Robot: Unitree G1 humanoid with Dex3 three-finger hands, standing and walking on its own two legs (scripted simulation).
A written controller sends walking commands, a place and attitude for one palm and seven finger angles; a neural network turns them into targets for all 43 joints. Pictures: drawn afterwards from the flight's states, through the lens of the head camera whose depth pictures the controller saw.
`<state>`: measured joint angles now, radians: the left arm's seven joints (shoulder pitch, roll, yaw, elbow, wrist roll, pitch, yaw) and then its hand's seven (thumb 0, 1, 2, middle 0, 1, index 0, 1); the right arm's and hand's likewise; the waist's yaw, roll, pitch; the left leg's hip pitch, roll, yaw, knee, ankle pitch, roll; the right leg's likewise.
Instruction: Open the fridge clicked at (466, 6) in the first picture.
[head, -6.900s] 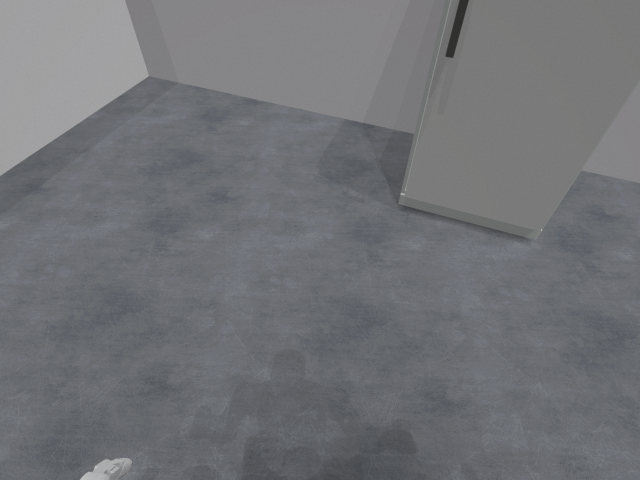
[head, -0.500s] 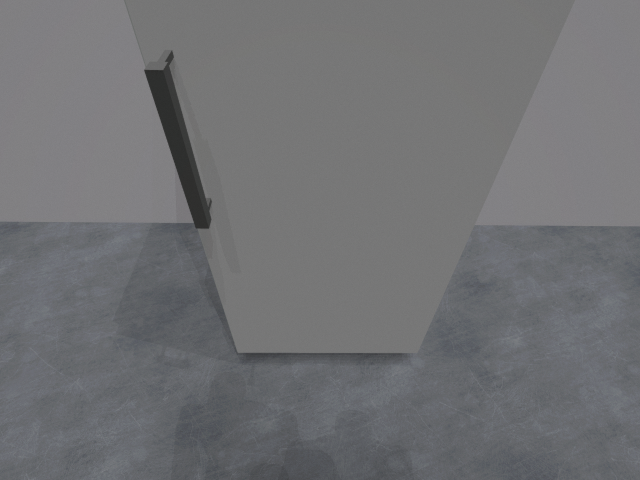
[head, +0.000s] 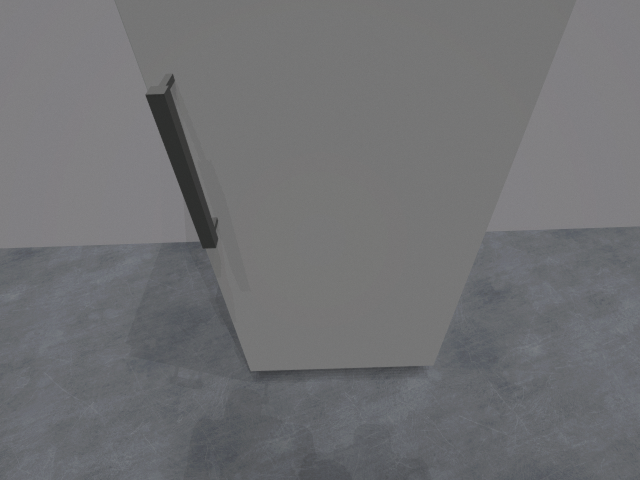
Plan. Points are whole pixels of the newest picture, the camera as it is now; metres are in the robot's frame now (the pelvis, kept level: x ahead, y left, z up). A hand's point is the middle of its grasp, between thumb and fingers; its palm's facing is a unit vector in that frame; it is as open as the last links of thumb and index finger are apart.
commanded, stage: look again from close up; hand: left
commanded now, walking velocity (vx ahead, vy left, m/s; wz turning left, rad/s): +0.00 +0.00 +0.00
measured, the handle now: (191, 171) +0.54 +0.23 +0.11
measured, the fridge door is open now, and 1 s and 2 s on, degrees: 0 0 0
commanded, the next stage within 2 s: shuffle to correct the standing spot in 1.02 s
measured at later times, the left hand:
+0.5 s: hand out of the picture +0.04 +0.16 -0.17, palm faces +0.02 -0.98 -0.22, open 7.4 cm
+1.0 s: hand out of the picture +0.03 +0.16 -0.17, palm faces +0.02 -0.98 -0.22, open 7.4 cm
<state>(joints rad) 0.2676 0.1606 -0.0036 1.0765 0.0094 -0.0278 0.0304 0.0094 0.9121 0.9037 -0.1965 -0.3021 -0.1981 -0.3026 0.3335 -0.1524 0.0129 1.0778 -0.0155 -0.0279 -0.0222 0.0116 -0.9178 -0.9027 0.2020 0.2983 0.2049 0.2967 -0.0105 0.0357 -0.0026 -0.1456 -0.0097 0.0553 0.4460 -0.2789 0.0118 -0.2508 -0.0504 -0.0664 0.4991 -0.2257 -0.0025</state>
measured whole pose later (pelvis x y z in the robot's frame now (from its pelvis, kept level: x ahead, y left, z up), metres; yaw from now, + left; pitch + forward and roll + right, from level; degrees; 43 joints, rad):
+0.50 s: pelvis +0.01 -0.02 +0.00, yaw +0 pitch -1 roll +1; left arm 0.24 0.18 -0.01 1.10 0.01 -0.03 0.02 0.01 0.91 0.90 -0.20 -0.30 -0.20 -0.30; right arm 0.23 -0.19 0.01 1.11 -0.01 -0.02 -0.03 0.00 -0.91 -0.90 0.20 0.30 0.20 0.30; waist 0.00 0.00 0.04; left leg -0.11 0.03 0.04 0.41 -0.28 -0.02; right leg -0.21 -0.01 -0.09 0.46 -0.23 -0.03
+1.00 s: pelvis +0.01 -0.03 +0.00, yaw +0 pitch -1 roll +0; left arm 0.25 0.19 0.00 1.09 0.01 -0.02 0.02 0.01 0.91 0.90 -0.20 -0.30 -0.20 -0.30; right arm 0.26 -0.18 0.01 1.13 -0.02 -0.01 -0.02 0.00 -0.91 -0.90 0.20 0.30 0.20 0.30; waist 0.00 0.00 0.04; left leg -0.11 0.04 0.03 0.40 -0.26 -0.03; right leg -0.20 0.00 -0.09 0.43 -0.21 -0.04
